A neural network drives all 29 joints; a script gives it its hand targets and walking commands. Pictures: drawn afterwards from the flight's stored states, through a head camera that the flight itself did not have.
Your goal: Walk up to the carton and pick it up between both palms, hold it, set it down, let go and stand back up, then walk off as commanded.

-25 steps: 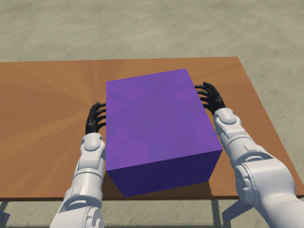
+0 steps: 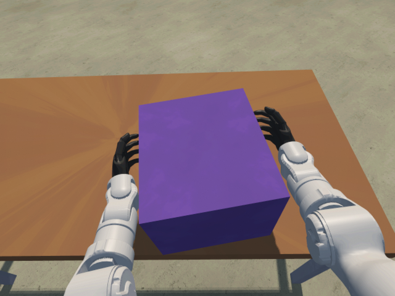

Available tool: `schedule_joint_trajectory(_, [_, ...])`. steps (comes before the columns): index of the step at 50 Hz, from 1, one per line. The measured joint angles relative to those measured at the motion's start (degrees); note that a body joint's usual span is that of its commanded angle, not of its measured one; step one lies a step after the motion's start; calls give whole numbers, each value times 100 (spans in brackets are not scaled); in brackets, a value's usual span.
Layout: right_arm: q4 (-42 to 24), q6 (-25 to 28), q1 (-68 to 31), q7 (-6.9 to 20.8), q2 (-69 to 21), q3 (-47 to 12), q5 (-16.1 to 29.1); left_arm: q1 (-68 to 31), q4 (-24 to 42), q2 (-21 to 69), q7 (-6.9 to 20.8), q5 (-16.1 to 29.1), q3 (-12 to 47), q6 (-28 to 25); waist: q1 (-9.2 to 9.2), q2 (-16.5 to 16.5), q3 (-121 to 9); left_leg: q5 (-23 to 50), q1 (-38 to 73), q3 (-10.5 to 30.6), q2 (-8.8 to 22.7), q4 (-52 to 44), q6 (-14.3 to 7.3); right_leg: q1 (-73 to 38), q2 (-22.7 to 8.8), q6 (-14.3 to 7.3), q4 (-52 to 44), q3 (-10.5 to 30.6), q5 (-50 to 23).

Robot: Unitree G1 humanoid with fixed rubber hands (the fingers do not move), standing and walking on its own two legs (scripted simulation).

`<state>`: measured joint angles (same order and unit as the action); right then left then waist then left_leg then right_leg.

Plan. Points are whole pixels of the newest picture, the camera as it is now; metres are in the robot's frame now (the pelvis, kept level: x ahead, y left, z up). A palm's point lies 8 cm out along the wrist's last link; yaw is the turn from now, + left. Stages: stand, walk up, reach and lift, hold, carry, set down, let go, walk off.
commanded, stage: set down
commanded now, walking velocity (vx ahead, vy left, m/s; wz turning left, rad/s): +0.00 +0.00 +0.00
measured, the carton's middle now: (203, 169) +0.40 +0.03 -0.02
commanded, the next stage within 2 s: none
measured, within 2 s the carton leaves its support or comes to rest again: neither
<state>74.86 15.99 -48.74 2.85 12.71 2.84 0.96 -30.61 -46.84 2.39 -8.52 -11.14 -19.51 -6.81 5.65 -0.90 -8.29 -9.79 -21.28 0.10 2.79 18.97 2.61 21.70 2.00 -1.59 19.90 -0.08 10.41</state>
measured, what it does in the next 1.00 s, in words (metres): stands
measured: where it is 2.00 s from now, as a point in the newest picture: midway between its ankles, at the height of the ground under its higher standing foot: outside the picture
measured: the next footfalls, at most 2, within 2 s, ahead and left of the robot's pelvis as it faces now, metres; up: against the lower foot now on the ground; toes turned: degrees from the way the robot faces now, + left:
none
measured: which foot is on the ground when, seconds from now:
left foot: down 0.00-1.00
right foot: down 0.00-1.00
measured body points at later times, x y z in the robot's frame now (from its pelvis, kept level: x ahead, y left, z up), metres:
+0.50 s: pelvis +0.00 +0.00 +0.00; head +0.05 -0.01 +0.45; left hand +0.37 +0.20 +0.03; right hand +0.44 -0.14 +0.05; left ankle -0.02 +0.15 -0.74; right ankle -0.02 -0.10 -0.74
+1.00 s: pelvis -0.01 +0.00 -0.01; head +0.07 -0.01 +0.44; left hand +0.37 +0.21 +0.00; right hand +0.44 -0.15 +0.03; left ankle -0.02 +0.15 -0.74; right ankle -0.02 -0.10 -0.74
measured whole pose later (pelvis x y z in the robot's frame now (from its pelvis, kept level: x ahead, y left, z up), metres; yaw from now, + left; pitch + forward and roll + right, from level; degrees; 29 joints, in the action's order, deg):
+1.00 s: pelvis -0.01 +0.00 -0.01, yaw -1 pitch +18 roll -1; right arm 77.2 16.2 -50.1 4.0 14.8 -1.5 14.3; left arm -36.3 -58.1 1.1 -10.9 -1.5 -19.8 -13.9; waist 7.1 -1.4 -10.1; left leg -11.0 -31.5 0.1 4.5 24.6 2.6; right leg 29.4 3.7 -1.7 19.9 -0.1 8.4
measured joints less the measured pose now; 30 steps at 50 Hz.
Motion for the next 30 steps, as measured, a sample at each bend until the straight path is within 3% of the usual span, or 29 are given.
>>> schedule_joint_trajectory(30, [240, 271, -33, 39, 24, 275, -314, -174, -508, 58, 47, 0, -299, -671, 8, -22, 35, -8, -68, 0, 15, 20, 0, 60, 15, 0, 0, 0, -2])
